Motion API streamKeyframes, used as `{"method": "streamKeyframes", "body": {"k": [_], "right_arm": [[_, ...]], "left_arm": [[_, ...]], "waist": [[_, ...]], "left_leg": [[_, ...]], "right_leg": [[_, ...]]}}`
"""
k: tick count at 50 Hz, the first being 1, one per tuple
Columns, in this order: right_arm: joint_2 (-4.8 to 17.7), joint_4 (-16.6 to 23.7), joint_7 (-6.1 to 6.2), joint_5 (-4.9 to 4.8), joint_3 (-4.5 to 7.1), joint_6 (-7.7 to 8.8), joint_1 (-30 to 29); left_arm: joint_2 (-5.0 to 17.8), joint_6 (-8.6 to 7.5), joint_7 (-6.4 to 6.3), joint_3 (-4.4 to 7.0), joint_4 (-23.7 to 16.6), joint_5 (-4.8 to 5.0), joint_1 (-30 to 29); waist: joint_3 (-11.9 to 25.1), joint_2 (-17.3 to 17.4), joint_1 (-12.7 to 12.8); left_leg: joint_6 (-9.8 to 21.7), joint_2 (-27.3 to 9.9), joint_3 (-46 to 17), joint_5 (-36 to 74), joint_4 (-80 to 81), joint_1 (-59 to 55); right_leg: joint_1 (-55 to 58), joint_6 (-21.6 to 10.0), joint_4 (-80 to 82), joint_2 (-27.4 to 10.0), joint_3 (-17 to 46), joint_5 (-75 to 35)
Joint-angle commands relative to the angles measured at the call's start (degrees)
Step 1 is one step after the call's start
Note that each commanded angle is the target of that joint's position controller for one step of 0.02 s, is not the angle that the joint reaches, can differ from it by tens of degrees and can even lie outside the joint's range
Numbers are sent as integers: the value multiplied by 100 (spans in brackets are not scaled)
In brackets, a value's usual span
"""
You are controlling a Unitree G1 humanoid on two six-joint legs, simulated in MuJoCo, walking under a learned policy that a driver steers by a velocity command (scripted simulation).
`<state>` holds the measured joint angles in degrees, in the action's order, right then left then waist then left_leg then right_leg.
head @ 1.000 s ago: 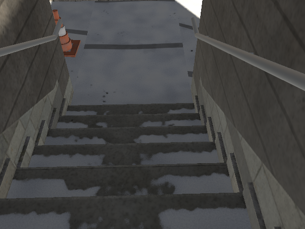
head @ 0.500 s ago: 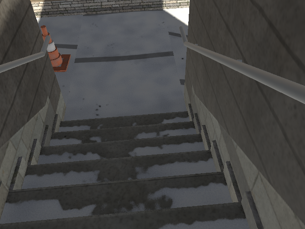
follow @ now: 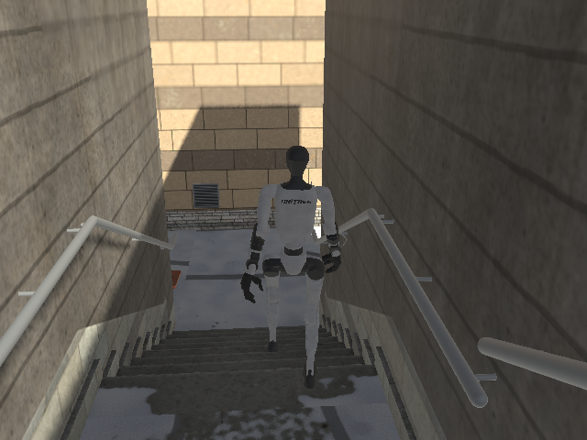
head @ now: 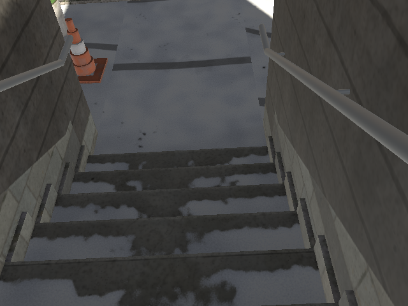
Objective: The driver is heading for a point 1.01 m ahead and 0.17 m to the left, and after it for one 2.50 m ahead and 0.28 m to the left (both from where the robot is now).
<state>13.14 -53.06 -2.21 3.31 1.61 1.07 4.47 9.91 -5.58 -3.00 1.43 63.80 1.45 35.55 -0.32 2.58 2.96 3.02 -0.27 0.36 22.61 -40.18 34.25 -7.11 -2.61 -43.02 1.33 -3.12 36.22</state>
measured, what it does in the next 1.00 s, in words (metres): goes down: left foot 0.17 m lower, then right foot 0.17 m lower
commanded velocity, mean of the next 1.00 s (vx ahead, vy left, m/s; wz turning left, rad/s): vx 0.40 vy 0.00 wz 0.19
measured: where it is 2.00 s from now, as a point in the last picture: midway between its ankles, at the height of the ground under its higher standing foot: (197, 264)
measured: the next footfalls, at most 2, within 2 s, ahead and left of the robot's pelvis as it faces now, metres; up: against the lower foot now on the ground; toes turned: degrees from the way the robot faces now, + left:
left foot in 0.12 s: +0.18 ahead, +0.07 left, -0.17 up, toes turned +3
right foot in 0.62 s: +0.50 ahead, -0.13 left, -0.34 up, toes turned -1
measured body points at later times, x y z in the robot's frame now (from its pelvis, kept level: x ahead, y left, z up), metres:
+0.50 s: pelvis +0.27 -0.01 -0.18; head +0.28 -0.02 +0.27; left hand +0.40 +0.24 -0.31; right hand +0.17 -0.26 -0.32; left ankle +0.14 +0.07 -0.86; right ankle +0.45 -0.15 -0.88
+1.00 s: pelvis +0.48 -0.03 -0.31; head +0.51 -0.08 +0.14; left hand +0.41 +0.22 -0.42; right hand +0.64 -0.25 -0.47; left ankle +0.50 +0.13 -0.94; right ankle +0.46 -0.13 -1.03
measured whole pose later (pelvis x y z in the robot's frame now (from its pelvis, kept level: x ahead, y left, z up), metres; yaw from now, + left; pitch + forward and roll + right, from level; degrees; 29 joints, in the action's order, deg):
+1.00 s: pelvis +0.48 -0.03 -0.31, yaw +12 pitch -3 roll +3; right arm 13.5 -51.5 0.5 2.5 3.2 -3.6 8.3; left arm 11.1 -3.5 -2.5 1.5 52.6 1.8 25.2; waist -4.2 4.1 -0.6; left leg 1.3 2.2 -2.8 -4.9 -69.8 35.5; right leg -10.9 -0.8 -40.3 -7.8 -11.5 26.0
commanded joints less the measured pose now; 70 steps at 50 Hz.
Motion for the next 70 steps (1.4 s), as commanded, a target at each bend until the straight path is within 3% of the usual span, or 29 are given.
{"method": "streamKeyframes", "body": {"k": [1, 4, 6, 7, 8, 11, 12, 14, 17, 21, 27, 30, 31, 32, 33, 35, 36, 38, 41, 45, 49, 53, 56, 58, 59, 60, 61, 64, 70], "right_arm": [[-183, 395, 70, -149, -128, -25, -324], [59, 224, 205, 17, -40, 64, 330], [443, -455, 251, 107, 229, 150, 2345], [889, -730, 221, 11, 356, 241, 3160], [1035, -482, 160, -33, 313, 353, 3101], [706, -386, 206, -158, 364, 440, 2475], [180, -338, 173, -172, 117, 528, 2154], [153, -360, 206, -243, -7, 575, 1992], [843, -450, 91, -148, 128, 552, 1913], [341, -621, 254, -193, 87, 722, 2714], [603, -691, 305, -131, 130, 663, 2621], [651, -660, 461, 159, 99, 377, 2465], [732, -672, 444, 93, 117, 251, 2468], [470, -836, 459, -34, 128, 176, 2713], [-14, -887, 449, -475, 113, 103, 3853], [33, -561, 434, -306, 28, -6, 3048], [307, -304, 326, 28, 68, -145, 2066], [443, 26, 365, 290, 133, -415, 1475], [116, -88, 283, 14, 136, -521, 1598], [40, 19, 278, -236, 123, -515, 1539], [153, 450, 277, -28, 181, -405, 338], [25, 1011, 179, -274, 177, -416, -494], [125, 836, 115, -305, 242, -432, 650], [463, 158, 111, -228, 352, -204, 2406], [1157, 26, 79, -318, 418, -77, 2146], [1596, 74, 148, -362, 523, -68, 2726], [1467, -75, 233, -267, 504, -53, 2584], [782, 384, 243, 39, 254, -92, 1106], [825, 239, 352, -217, 266, 59, 1686]], "left_arm": [[558, -1, -30, 83, -371, -61, -445], [606, 201, -58, 165, -301, -251, -112], [568, 399, -52, 163, -393, -216, -308], [350, 405, 41, 218, -556, -129, -313], [342, 348, -41, 182, -703, 127, 342], [902, 355, -98, 369, -615, -370, -388], [983, 405, -18, 477, -572, -361, -896], [506, 549, 136, 417, -684, -401, -1683], [-70, 716, 196, 214, -272, -482, -1012], [936, 265, 241, 483, -997, -333, -3189], [701, 304, 410, 209, -1138, -136, -3601], [1126, 178, 234, 367, -586, -132, -1815], [1274, 124, 211, 443, -274, -245, -853], [1413, 186, 156, 507, -284, -357, -373], [1582, 181, 265, 440, -309, -494, -66], [1335, 308, 199, 428, -633, -259, -361], [1077, 314, 69, 336, -927, -129, -1096], [1120, 44, -36, 251, -1024, 97, -1368], [869, -146, -86, 106, -1074, 227, -1292], [1220, 26, -73, 169, -1442, 166, -1436], [1182, 193, 63, 249, -1390, -13, -711], [1300, 537, -36, 396, -1427, -179, -620], [1710, 481, 75, 512, -1684, -229, -1263], [1481, 400, 284, 553, -1877, -270, -2250], [739, 406, 333, 356, -2211, -312, -1943], [998, 353, 339, 346, -2583, -322, -2224], [1111, 355, 313, 379, -2473, -303, -2546], [1303, 456, 268, 510, -1801, -227, -1744], [963, 364, 535, 342, -2240, -413, -3239]], "waist": [[-780, -746, -147], [-742, -547, -66], [-302, -239, -807], [344, 939, -861], [1325, 684, -477], [1031, 227, -558], [186, -319, -341], [-530, -561, -89], [98, 595, 143], [-717, -110, -744], [-1162, 194, -1019], [-537, -306, -316], [0, -698, 162], [296, -913, 362], [1220, -1182, -310], [911, -1196, -98], [180, -708, -158], [-463, -747, -512], [-372, -574, -840], [251, -1478, -927], [-214, -1551, -272], [-906, -1735, 113], [57, -1322, -562], [411, 170, -1724], [317, 1533, -868], [763, 1324, -1207], [-57, 878, -1032], [-471, 570, -250], [-225, 502, -606]], "left_leg": [[-161, 297, 484, 861, 781, -2388], [-98, 123, 330, -80, 2315, -2136], [246, -307, 114, 409, 3558, -3709], [579, -1201, -639, 3386, 1891, -5820], [800, -2163, -1163, 4689, 97, -7358], [2195, -2662, -2547, -1867, 1240, -5463], [1876, -2078, -2098, -2428, 1491, -4121], [1408, -1290, -1403, -2649, 2043, -1645], [1308, -992, -1025, -1382, 1830, -675], [1300, -913, -1579, -2877, 823, -3065], [982, -486, -1155, -3047, 131, -1649], [835, -256, -1042, -2261, -2283, -2206], [829, -129, -896, -2128, -3661, -1979], [653, 667, -521, -5213, -6089, -992], [351, 796, -405, -7907, -7776, 816], [344, 314, -657, -6226, -7458, 1801], [202, 219, -567, -5170, -6586, 1296], [10, 15, -900, -4111, -5470, 973], [-333, 100, -962, -3025, -2990, -312], [-316, 300, -327, -2284, -2962, -768], [-115, 216, -174, -2741, -3342, 366], [-35, 157, 533, -4464, -1542, 357], [211, 530, 765, -4804, -1147, -1887], [723, 385, -529, -4377, 192, -4296], [973, -685, -2992, -1726, 381, -4106], [1683, -1510, -4337, -2829, 1564, -4203], [1863, -1679, -4666, -4527, 1917, -3352], [1415, -786, -2857, -4084, 1052, -1180], [1362, -141, -2604, -4716, 472, -1048]], "right_leg": [[-2637, -408, 616, -542, 410, -1247], [-1068, -628, -1364, -359, 418, -2758], [-1255, -754, -4281, -152, 327, -3868], [-3375, -555, -6649, 515, 29, 831], [-4625, -626, -7082, 133, 906, 890], [-5603, -302, -6360, -361, 1408, -675], [-5333, -96, -4722, -629, 1491, -1450], [-3742, 273, -2302, -734, 970, -2729], [-1497, 253, -2218, -492, 259, -3879], [-4349, 80, -184, -697, 1019, -5186], [-1634, 226, 1820, -596, 519, -5816], [-313, 145, 2861, -711, 358, -6597], [811, 169, 2941, -672, 93, -6268], [1699, -89, 2439, -1177, 559, -6794], [3543, -341, 103, -2424, 1354, -9269], [2383, -844, 1354, -3157, 2217, -6017], [824, -651, 2239, -2675, 1978, -4209], [-547, -735, 2065, -2603, 1512, -5933], [-1372, -509, 1779, -2081, 531, -6472], [-857, -381, 1200, -2108, 38, -8214], [-231, -577, 1231, -2265, -156, -5974], [-179, -484, 1323, -2163, -217, -4488], [-1006, -371, -217, -1961, -935, -5897], [-3496, -267, -3702, -1415, -644, -2413], [-4783, -185, -4675, -669, -140, -83], [-5055, -87, -3774, -587, 647, -40], [-5163, 21, -3315, -630, 774, 114], [-3431, 407, -2724, -680, 447, -1942], [-2844, 159, -438, -113, 385, -4873]]}}
Velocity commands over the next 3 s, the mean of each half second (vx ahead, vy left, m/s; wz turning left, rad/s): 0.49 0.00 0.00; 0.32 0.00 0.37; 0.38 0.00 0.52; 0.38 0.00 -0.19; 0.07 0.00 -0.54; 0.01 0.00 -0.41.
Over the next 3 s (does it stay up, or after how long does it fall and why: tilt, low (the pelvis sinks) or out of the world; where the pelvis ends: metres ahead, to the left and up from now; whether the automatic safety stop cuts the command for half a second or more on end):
stays up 0.87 0.19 -0.52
